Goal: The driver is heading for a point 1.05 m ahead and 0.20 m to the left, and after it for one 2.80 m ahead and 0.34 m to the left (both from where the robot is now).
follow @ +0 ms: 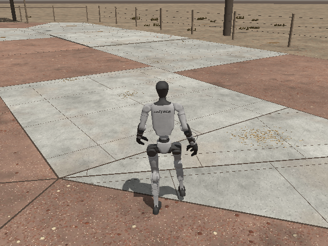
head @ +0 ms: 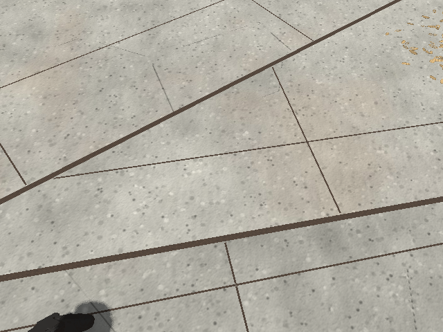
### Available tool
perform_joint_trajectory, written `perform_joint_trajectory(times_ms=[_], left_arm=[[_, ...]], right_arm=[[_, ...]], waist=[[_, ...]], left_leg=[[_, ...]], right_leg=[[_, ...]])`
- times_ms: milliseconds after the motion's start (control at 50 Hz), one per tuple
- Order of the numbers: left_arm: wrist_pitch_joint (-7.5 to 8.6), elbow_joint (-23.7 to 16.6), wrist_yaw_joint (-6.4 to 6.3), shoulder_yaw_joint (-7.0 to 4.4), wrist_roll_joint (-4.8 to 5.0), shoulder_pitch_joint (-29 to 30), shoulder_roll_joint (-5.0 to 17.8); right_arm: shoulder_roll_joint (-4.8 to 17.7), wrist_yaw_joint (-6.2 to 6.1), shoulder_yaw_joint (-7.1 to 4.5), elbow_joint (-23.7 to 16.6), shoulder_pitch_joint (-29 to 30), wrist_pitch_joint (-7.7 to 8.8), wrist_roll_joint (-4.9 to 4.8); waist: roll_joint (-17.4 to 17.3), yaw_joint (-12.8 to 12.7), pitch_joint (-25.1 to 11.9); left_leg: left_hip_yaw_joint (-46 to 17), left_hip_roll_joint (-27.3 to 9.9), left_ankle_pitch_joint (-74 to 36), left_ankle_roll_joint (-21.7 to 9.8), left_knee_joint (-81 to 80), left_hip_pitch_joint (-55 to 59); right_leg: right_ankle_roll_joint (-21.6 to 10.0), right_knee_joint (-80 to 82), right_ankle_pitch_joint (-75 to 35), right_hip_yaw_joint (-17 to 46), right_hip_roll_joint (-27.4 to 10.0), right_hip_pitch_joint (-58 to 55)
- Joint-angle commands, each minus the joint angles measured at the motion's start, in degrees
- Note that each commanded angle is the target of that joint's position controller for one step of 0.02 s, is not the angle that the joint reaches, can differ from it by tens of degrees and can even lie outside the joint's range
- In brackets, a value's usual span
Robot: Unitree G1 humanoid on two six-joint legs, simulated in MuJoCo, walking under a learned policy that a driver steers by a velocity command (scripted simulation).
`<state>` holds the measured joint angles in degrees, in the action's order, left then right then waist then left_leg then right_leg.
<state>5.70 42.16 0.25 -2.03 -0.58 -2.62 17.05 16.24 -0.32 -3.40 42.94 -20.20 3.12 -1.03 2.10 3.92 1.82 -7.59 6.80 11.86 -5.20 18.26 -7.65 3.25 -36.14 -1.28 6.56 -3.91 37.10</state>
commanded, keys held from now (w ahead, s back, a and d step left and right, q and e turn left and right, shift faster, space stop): w+q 0.56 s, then q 0.20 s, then no key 0.24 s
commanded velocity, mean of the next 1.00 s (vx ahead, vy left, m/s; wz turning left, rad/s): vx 0.38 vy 0.00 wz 0.53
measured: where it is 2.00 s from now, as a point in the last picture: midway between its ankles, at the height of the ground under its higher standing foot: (153, 268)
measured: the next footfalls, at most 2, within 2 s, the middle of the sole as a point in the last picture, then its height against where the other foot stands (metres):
right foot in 0.14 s outside the picture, level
left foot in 0.66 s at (143, 331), level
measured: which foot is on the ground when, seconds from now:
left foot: down 0.00-0.16, up 0.18-0.64, down 0.66-1.00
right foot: up 0.00-0.12, down 0.14-0.68, up 0.70-1.00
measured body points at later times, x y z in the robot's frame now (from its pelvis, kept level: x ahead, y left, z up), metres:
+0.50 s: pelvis +0.27 -0.03 +0.00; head +0.30 -0.02 +0.44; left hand +0.21 +0.26 -0.12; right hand +0.53 -0.21 -0.09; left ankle +0.36 +0.17 -0.68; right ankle +0.23 -0.15 -0.75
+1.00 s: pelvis +0.44 +0.08 -0.01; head +0.47 +0.12 +0.44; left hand +0.43 +0.40 -0.12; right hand +0.71 -0.08 -0.10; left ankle +0.44 +0.17 -0.75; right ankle +0.60 -0.02 -0.69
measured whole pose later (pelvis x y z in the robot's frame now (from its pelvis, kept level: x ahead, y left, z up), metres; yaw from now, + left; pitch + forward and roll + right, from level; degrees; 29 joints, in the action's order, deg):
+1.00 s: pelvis +0.44 +0.08 -0.01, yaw +32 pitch +2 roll +0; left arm 0.7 43.2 -1.7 -2.3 -0.3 -7.3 17.9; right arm 16.5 0.0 -3.0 37.4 -10.8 0.4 0.7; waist 2.2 1.0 3.3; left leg -3.4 5.7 8.0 -4.4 24.4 -18.1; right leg 5.1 -50.6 14.2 3.8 -4.2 34.2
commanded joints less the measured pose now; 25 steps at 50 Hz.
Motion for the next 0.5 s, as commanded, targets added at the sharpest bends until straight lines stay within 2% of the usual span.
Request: perform_joint_trajectory(times_ms=[20,60,100,120,140,160,180,200,220,240,260,280,300,340,400,440,500], left_arm=[[1.10,-5.4,0.41,-0.87,0.69,5.8,3.9],[1.56,-5.9,0.80,-1.41,0.80,6.2,5.3],[2.10,-5.6,0.95,-2.06,0.93,4.3,6.6],[2.38,-4.6,0.78,-2.60,0.89,0.6,7.3],[2.64,-3.5,0.41,-3.45,0.32,-5.3,8.9],[2.58,-2.7,-0.12,-4.33,-0.28,-14.3,12.0],[1.50,-0.6,0.07,-5.38,-0.15,-18.5,15.7],[1.17,-1.5,0.37,-4.32,1.15,-17.0,10.1],[0.90,-2.2,0.16,-3.44,1.11,-14.7,6.8],[0.60,-2.5,0.17,-2.95,0.50,-11.7,6.0],[0.44,-2.0,0.16,-2.59,0.23,-10.1,4.8],[0.54,-1.6,0.05,-2.36,-0.19,-9.6,4.3],[0.71,-1.2,0.05,-2.39,-0.10,-9.3,4.0],[1.14,-0.2,0.11,-2.83,0.37,-9.8,5.0],[1.13,1.0,0.04,-3.53,0.34,-10.4,7.0],[0.80,1.5,-0.03,-3.62,0.45,-10.2,7.7],[0.17,2.7,-0.27,-3.72,0.80,-12.2,8.9]], right_arm=[[9.8,-0.64,-2.74,-2.7,-1.7,0.29,-0.46],[9.3,-0.91,-2.70,-2.5,-2.2,-0.17,-0.54],[9.4,-1.15,-2.88,-2.7,-1.5,-0.71,-0.31],[8.8,-1.12,-2.70,-3.0,-0.7,-0.98,-0.25],[6.8,-0.92,-1.95,-3.6,0.0,-0.97,0.00],[3.6,-0.74,-0.70,-4.9,-0.3,-0.80,0.97],[0.5,-0.54,0.32,-6.1,-9.2,-0.27,-0.79],[6.9,-0.85,-0.73,-4.6,-8.2,-0.27,-1.46],[10.1,-0.88,-1.70,-5.4,-1.5,-0.57,-1.01],[9.5,-0.99,-1.81,-6.0,1.5,-0.86,-0.42],[8.7,-0.76,-1.90,-6.8,3.2,-0.88,0.16],[7.4,-0.34,-1.87,-7.0,2.9,-1.05,-0.14],[6.2,-0.10,-1.71,-7.1,2.5,-1.30,-0.58],[4.3,0.14,-1.30,-8.3,3.8,-1.72,-0.58],[3.6,0.46,-0.94,-9.9,6.8,-1.72,-0.24],[3.3,1.08,-0.71,-10.3,9.0,-1.33,-0.33],[2.3,2.22,-0.18,-12.0,15.0,-0.77,-0.28]], waist=[[-6.9,0.2,-1.3],[-7.3,-0.2,-1.4],[-8.9,-1.7,-1.7],[-9.5,-3.7,-3.0],[-8.6,-6.6,-7.6],[-2.3,-10.0,-15.8],[16.9,-5.8,-21.7],[10.3,-7.2,-17.2],[4.6,-8.8,-9.8],[1.0,-7.7,-5.4],[1.4,-6.8,-2.4],[3.2,-5.5,-1.6],[4.3,-5.1,-1.3],[3.9,-4.9,-0.7],[2.1,-5.2,-0.4],[1.6,-5.9,-0.2],[1.0,-8.2,1.3]], left_leg=[[-10.6,-12.6,-8.5,-6.5,-3.7,-5.0],[-14.1,-14.0,-7.5,-6.0,-0.5,-0.7],[-16.9,-15.0,-9.5,-5.3,3.0,1.6],[-17.0,-13.9,-11.6,-4.5,5.9,1.3],[-14.9,-11.0,-13.4,-2.9,13.3,-1.0],[-9.8,-7.0,-4.1,-0.6,29.1,-8.7],[-2.9,0.2,22.8,3.1,46.2,-29.7],[-3.9,-5.1,21.3,3.7,53.4,-36.8],[-2.8,-7.0,15.7,4.1,54.9,-38.0],[-1.0,-9.0,11.5,4.6,53.8,-36.0],[-0.9,-10.5,8.7,4.8,51.6,-35.1],[-0.5,-12.0,7.1,4.7,50.2,-32.4],[0.5,-12.5,6.3,4.8,49.1,-31.3],[1.6,-13.3,4.6,5.3,46.8,-32.3],[1.9,-13.9,-1.3,6.0,40.4,-34.8],[3.1,-13.7,-7.4,5.8,34.0,-33.6],[6.3,-12.6,-13.4,4.9,25.1,-31.4]], right_leg=[[-0.2,5.7,-4.7,-2.3,3.8,-8.7],[-1.1,8.5,-1.6,-1.0,4.0,-9.0],[-2.7,9.7,3.7,-1.1,4.1,-11.8],[-3.9,11.8,4.3,-2.2,4.3,-16.9],[-6.1,12.4,4.2,-1.1,1.9,-27.3],[-9.7,11.1,7.1,8.3,-8.0,-42.4],[-19.3,15.0,17.6,34.1,-20.1,-59.8],[-17.8,18.1,30.4,37.7,-20.3,-56.7],[-15.1,19.2,29.1,28.5,-17.5,-49.4],[-13.6,20.4,21.6,21.1,-15.0,-42.1],[-13.5,21.8,16.0,16.4,-13.1,-37.1],[-12.9,23.2,12.5,12.0,-11.3,-33.7],[-12.8,24.6,10.6,8.6,-10.1,-32.0],[-13.9,26.4,6.0,4.2,-10.2,-30.9],[-14.8,27.5,-1.1,-1.0,-10.9,-32.3],[-13.9,27.5,-3.9,-5.5,-9.8,-33.0],[-12.5,27.2,-5.1,-10.3,-9.4,-34.5]])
